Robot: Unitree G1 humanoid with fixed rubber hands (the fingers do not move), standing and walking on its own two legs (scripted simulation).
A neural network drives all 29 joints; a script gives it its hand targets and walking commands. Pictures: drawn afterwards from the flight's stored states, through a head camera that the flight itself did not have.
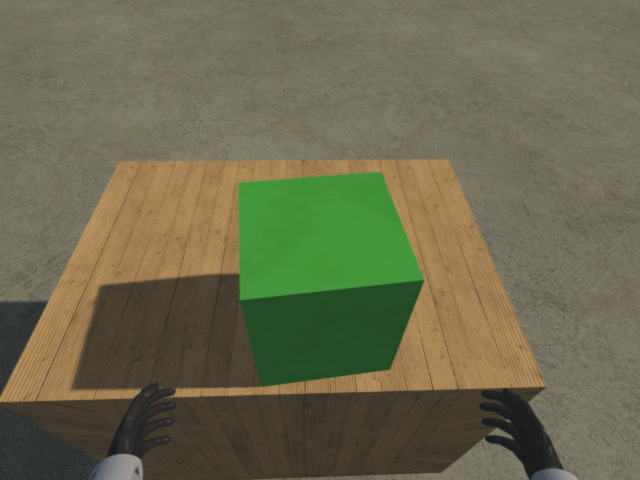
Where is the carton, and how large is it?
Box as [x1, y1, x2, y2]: [239, 172, 423, 386]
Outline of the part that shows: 380,172 239,183 240,302 261,386 389,369 423,282 423,277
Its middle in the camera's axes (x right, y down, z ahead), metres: +0.00 +0.06 +0.59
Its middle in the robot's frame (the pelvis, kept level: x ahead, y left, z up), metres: +0.39 +0.03 -0.01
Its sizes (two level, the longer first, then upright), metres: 0.210 0.200 0.250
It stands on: a pedestal, 0.65 m high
